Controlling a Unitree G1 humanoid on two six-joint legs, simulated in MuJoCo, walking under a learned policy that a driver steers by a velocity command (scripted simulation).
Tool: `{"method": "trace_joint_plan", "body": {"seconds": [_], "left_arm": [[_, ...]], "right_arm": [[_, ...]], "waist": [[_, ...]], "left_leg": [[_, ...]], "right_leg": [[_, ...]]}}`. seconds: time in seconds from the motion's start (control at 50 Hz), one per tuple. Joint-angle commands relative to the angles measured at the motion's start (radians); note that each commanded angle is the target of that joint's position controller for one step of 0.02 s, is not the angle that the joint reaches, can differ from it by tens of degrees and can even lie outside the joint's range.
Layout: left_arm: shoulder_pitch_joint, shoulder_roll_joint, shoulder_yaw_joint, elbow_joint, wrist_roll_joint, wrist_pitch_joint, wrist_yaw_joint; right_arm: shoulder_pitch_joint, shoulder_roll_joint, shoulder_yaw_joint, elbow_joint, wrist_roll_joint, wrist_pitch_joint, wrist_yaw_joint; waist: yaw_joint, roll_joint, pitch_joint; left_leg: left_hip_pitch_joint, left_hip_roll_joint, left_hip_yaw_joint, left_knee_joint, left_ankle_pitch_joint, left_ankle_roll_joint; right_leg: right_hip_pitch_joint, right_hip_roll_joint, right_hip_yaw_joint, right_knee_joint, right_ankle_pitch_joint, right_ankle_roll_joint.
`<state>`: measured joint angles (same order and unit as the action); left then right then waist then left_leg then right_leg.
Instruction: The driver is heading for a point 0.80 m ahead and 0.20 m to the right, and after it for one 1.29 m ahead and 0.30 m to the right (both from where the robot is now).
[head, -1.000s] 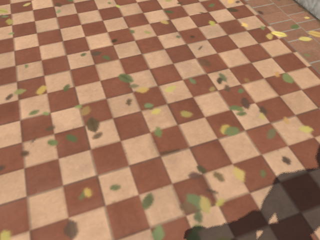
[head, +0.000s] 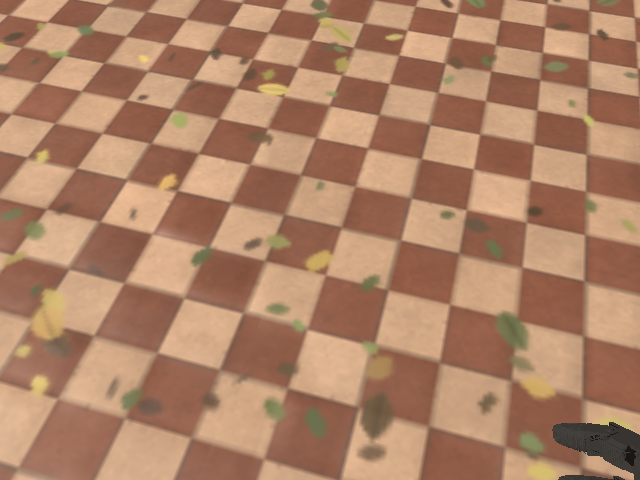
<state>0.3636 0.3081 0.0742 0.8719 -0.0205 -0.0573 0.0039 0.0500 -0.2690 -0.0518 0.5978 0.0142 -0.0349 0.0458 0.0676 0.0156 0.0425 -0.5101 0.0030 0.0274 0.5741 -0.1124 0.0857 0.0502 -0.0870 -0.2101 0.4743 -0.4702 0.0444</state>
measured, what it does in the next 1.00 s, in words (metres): walks ahead, turning right: right foot, then left foot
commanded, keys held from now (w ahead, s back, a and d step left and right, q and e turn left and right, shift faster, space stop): w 0.30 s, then w+e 0.70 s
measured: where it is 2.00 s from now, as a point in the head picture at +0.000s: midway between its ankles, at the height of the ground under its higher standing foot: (480, 246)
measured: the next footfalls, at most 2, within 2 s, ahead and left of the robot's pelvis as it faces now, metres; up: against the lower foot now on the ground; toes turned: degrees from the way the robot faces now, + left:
right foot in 0.52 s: +0.46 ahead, -0.13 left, +0.00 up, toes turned -4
left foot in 1.00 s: +0.77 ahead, +0.02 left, +0.00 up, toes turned -23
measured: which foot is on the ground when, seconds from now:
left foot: down 0.00-0.54, up 0.56-0.98, down 1.00-1.00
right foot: up 0.00-0.50, down 0.52-1.00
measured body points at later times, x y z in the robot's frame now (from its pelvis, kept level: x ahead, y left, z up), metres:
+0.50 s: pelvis +0.28 -0.02 +0.01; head +0.31 -0.03 +0.45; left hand +0.49 +0.21 -0.08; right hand +0.30 -0.32 -0.12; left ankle +0.12 +0.10 -0.72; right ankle +0.43 -0.13 -0.71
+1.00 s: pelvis +0.57 -0.05 +0.01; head +0.60 -0.06 +0.46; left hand +0.69 +0.23 -0.10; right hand +0.73 -0.35 -0.05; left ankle +0.73 +0.03 -0.72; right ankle +0.43 -0.13 -0.72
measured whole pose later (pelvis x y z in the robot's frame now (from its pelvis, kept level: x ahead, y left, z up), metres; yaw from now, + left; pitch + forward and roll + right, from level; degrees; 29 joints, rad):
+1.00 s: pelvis +0.57 -0.05 +0.01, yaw -19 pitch +3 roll -1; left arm 0.40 0.30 0.07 0.76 -0.02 -0.03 0.02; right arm 0.04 -0.28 -0.04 0.66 0.00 -0.12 0.02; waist 0.09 0.03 0.00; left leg -0.45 -0.01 -0.08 0.44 -0.03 -0.01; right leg -0.08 0.11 0.23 0.48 -0.42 -0.06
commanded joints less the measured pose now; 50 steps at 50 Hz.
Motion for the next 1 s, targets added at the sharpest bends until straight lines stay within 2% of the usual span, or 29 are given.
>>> {"method": "trace_joint_plan", "body": {"seconds": [0.02, 0.04, 0.06, 0.08, 0.1, 0.12, 0.14, 0.18, 0.24, 0.32, 0.4, 0.46, 0.48, 0.5, 0.52, 0.54, 0.56, 0.58, 0.6, 0.62, 0.64, 0.66, 0.72, 0.78, 0.84, 0.88, 0.94, 0.98, 1.0], "left_arm": [[0.09, 0.017, -0.029, -0.105, 0.028, -0.037, -0.01], [-0.021, 0.123, -0.003, -0.095, -0.011, -0.055, -0.019], [-0.119, 0.141, 0.003, -0.133, -0.033, -0.063, -0.021], [-0.143, 0.123, -0.002, -0.134, -0.018, -0.067, -0.012], [-0.143, 0.123, 0.002, -0.127, 0.002, -0.062, -0.008], [-0.108, 0.116, 0.003, -0.117, 0.005, -0.051, -0.01], [-0.084, 0.1, 0.002, -0.108, 0.005, -0.04, -0.011], [-0.085, 0.073, -0.003, -0.105, 0.012, -0.021, -0.008], [-0.178, 0.053, -0.011, -0.133, 0.023, -0.017, -0.006], [-0.301, 0.026, -0.026, -0.157, 0.011, -0.031, -0.027], [-0.373, 0.042, -0.027, -0.189, -0.002, -0.032, -0.05], [-0.356, 0.064, -0.019, -0.206, 0.002, -0.031, -0.064], [-0.305, 0.083, -0.009, -0.197, 0.005, -0.029, -0.064], [-0.192, 0.112, 0.011, -0.169, 0.009, -0.027, -0.061], [-0.048, 0.168, 0.039, -0.134, 0.007, -0.022, -0.052], [0.055, 0.282, 0.068, -0.13, 0.013, -0.019, -0.044], [0.071, 0.229, 0.052, -0.127, -0.007, -0.018, -0.048], [0.038, 0.18, 0.034, -0.137, -0.003, -0.019, -0.046], [-0.014, 0.156, 0.029, -0.152, 0.003, -0.019, -0.041], [-0.067, 0.136, 0.022, -0.162, 0.008, -0.017, -0.039], [-0.105, 0.106, 0.012, -0.176, 0.018, -0.018, -0.035], [-0.127, 0.1, 0.009, -0.19, 0.023, -0.016, -0.032], [-0.12, 0.124, 0.019, -0.196, 0.015, -0.02, -0.017], [-0.082, 0.146, 0.028, -0.183, 0.004, -0.015, 0.0], [-0.034, 0.15, 0.031, -0.168, -0.003, -0.003, 0.01], [-0.001, 0.149, 0.032, -0.157, -0.008, 0.006, 0.013], [0.008, 0.143, 0.034, -0.157, -0.006, 0.018, 0.018], [-0.019, 0.127, 0.032, -0.168, -0.002, 0.024, 0.018], [-0.026, 0.085, 0.017, -0.179, 0.004, 0.021, 0.014]], "right_arm": [[0.378, -0.326, -0.098, 0.029, 0.0, -0.001, -0.025], [0.391, -0.226, -0.073, 0.021, -0.001, -0.009, -0.018], [0.342, -0.199, -0.061, 0.032, -0.005, -0.019, -0.016], [0.278, -0.175, -0.052, 0.035, -0.003, -0.024, -0.016], [0.224, -0.143, -0.043, 0.032, -0.009, -0.027, -0.015], [0.196, -0.123, -0.036, 0.027, -0.019, -0.032, -0.016], [0.185, -0.118, -0.036, 0.029, -0.02, -0.038, -0.016], [0.185, -0.13, -0.039, 0.047, -0.014, -0.052, -0.019], [0.212, -0.145, -0.043, 0.079, -0.014, -0.056, -0.033], [0.258, -0.168, -0.046, 0.115, -0.009, -0.048, -0.044], [0.31, -0.181, -0.054, 0.165, -0.005, -0.042, -0.045], [0.296, -0.195, -0.063, 0.181, -0.002, -0.028, -0.054], [0.28, -0.204, -0.065, 0.178, -0.004, -0.023, -0.059], [0.26, -0.204, -0.063, 0.171, -0.006, -0.013, -0.065], [0.274, -0.182, -0.052, 0.158, -0.017, -0.008, -0.076], [0.379, -0.1, -0.022, 0.113, -0.032, -0.026, -0.07], [0.353, -0.083, -0.009, 0.125, -0.033, -0.054, -0.058], [0.28, -0.151, -0.024, 0.102, 0.005, -0.081, -0.04], [0.204, -0.155, -0.02, 0.08, 0.018, -0.096, -0.036], [0.163, -0.152, -0.022, 0.07, 0.0, -0.103, -0.04], [0.162, -0.16, -0.03, 0.07, -0.018, -0.097, -0.047], [0.172, -0.154, -0.032, 0.068, -0.025, -0.087, -0.048], [0.179, -0.12, -0.027, 0.063, -0.031, -0.063, -0.055], [0.068, -0.09, -0.015, 0.034, -0.032, -0.062, -0.057], [-0.035, -0.074, -0.008, 0.012, -0.02, -0.072, -0.045], [-0.078, -0.087, -0.012, -0.002, -0.01, -0.08, -0.037], [-0.073, -0.121, -0.026, -0.005, -0.005, -0.094, -0.026], [0.03, -0.145, -0.042, 0.022, -0.005, -0.103, -0.03], [0.135, -0.178, -0.056, 0.038, -0.018, -0.108, -0.037]], "waist": [[-0.121, 0.255, -0.433], [-0.196, 0.107, -0.42], [-0.191, 0.097, -0.257], [-0.149, 0.035, -0.176], [-0.113, 0.037, -0.122], [-0.077, 0.058, -0.113], [-0.06, 0.061, -0.112], [-0.044, 0.045, -0.084], [-0.064, 0.031, -0.036], [-0.115, 0.039, 0.0], [-0.142, 0.039, 0.03], [-0.115, 0.053, 0.01], [-0.085, 0.068, -0.031], [-0.022, 0.062, -0.104], [0.033, 0.021, -0.2], [0.006, -0.193, -0.339], [0.018, -0.252, -0.419], [0.037, -0.191, -0.32], [0.028, -0.11, -0.217], [-0.004, -0.042, -0.128], [-0.038, -0.044, -0.1], [-0.062, -0.069, -0.089], [-0.081, -0.078, -0.074], [-0.045, -0.077, -0.046], [-0.002, -0.095, -0.039], [0.012, -0.098, -0.037], [-0.008, -0.119, -0.043], [-0.07, -0.14, -0.073], [-0.122, -0.116, -0.161]], "left_leg": [[0.94, 0.365, -0.735, -0.147, -0.066, 0.293], [0.902, 0.361, -0.739, -0.222, -0.142, 0.263], [0.773, 0.322, -0.575, -0.239, -0.067, 0.223], [0.628, 0.28, -0.464, -0.252, 0.028, 0.193], [0.508, 0.245, -0.381, -0.278, 0.114, 0.181], [0.431, 0.225, -0.339, -0.311, 0.148, 0.176], [0.392, 0.218, -0.319, -0.345, 0.153, 0.184], [0.34, 0.214, -0.261, -0.393, 0.194, 0.195], [0.341, 0.192, -0.184, -0.424, 0.215, 0.179], [0.356, 0.164, -0.1, -0.438, 0.14, 0.133], [0.494, 0.23, -0.076, -0.413, 0.125, 0.111], [0.597, 0.261, -0.04, -0.322, 0.326, 0.074], [0.611, 0.252, -0.019, -0.246, 0.504, 0.055], [0.593, 0.217, 0.027, -0.089, 0.662, 0.027], [0.472, 0.171, 0.072, 0.137, 0.612, -0.012], [0.063, 0.034, 0.086, 0.537, 0.21, -0.09], [-0.152, -0.085, -0.07, 0.724, -0.431, -0.11], [-0.26, -0.019, -0.151, 0.788, -0.403, -0.085], [-0.271, 0.025, -0.134, 0.748, -0.326, -0.067], [-0.247, 0.06, -0.12, 0.652, -0.268, -0.064], [-0.177, 0.09, -0.123, 0.573, -0.224, -0.068], [-0.129, 0.094, -0.121, 0.538, -0.206, -0.078], [-0.1, 0.088, -0.096, 0.418, -0.145, -0.122], [-0.083, 0.061, -0.091, 0.2, 0.054, -0.151], [-0.004, 0.015, -0.082, 0.024, 0.193, -0.159], [0.013, -0.001, -0.097, -0.033, 0.195, -0.154], [0.048, -0.008, -0.121, -0.099, 0.101, -0.126], [0.191, -0.008, -0.099, -0.153, 0.063, -0.084], [0.384, 0.056, -0.139, -0.146, 0.052, -0.039]], "right_leg": [[-0.687, 0.079, 0.151, 0.79, -0.139, -0.039], [-0.774, 0.048, 0.288, 0.87, -0.123, -0.049], [-0.838, 0.013, 0.267, 0.858, -0.04, -0.062], [-0.811, -0.029, 0.26, 0.789, 0.051, -0.064], [-0.76, -0.053, 0.258, 0.728, 0.103, -0.057], [-0.693, -0.071, 0.269, 0.704, 0.144, -0.053], [-0.66, -0.074, 0.269, 0.679, 0.166, -0.045], [-0.664, -0.075, 0.26, 0.618, 0.214, -0.023], [-0.723, -0.073, 0.258, 0.45, 0.376, 0.0], [-0.672, -0.025, 0.22, 0.191, 0.584, -0.011], [-0.708, -0.004, 0.23, 0.1, 0.557, -0.058], [-0.683, 0.031, 0.216, 0.077, 0.418, -0.109], [-0.601, 0.064, 0.185, 0.077, 0.381, -0.127], [-0.441, 0.11, 0.146, 0.058, 0.388, -0.152], [-0.201, 0.098, 0.203, 0.068, 0.429, -0.185], [0.198, -0.144, 0.661, 0.046, 0.325, -0.359], [0.332, -0.236, 1.021, -0.142, 0.191, -0.435], [0.276, -0.224, 0.934, -0.172, 0.105, -0.386], [0.143, -0.187, 0.811, -0.178, 0.137, -0.352], [-0.007, -0.152, 0.715, -0.195, 0.229, -0.333], [-0.11, -0.121, 0.65, -0.216, 0.323, -0.318], [-0.173, -0.1, 0.629, -0.236, 0.382, -0.322], [-0.268, -0.07, 0.547, -0.267, 0.496, -0.336], [-0.309, -0.022, 0.482, -0.267, 0.485, -0.296], [-0.325, 0.0, 0.48, -0.244, 0.415, -0.263], [-0.285, -0.017, 0.526, -0.209, 0.386, -0.258], [-0.194, -0.048, 0.618, -0.122, 0.375, -0.238], [-0.196, -0.028, 0.635, -0.033, 0.419, -0.208], [-0.249, 0.022, 0.59, 0.116, 0.432, -0.177]]}}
